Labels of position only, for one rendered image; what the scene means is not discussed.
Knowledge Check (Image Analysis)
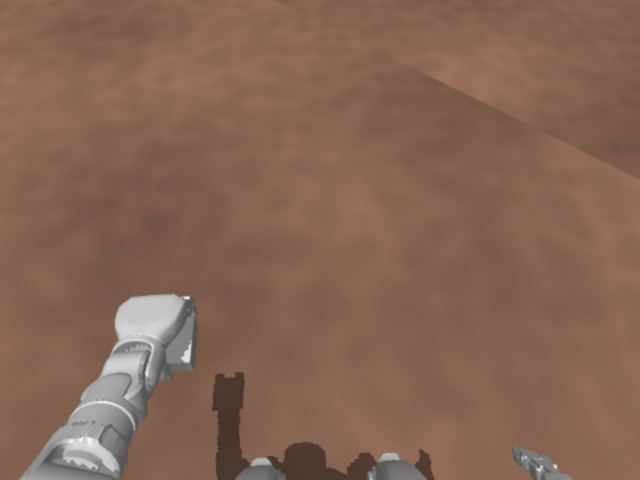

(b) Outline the right robot hand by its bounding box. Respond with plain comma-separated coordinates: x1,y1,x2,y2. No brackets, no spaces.
512,447,572,480

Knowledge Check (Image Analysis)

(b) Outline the left robot arm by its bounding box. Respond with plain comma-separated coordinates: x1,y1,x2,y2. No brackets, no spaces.
19,335,166,480

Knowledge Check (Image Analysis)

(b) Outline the left robot hand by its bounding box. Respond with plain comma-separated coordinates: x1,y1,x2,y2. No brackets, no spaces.
115,294,198,382

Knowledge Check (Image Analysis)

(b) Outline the small box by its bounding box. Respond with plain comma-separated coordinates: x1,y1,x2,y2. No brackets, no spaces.
165,316,198,372

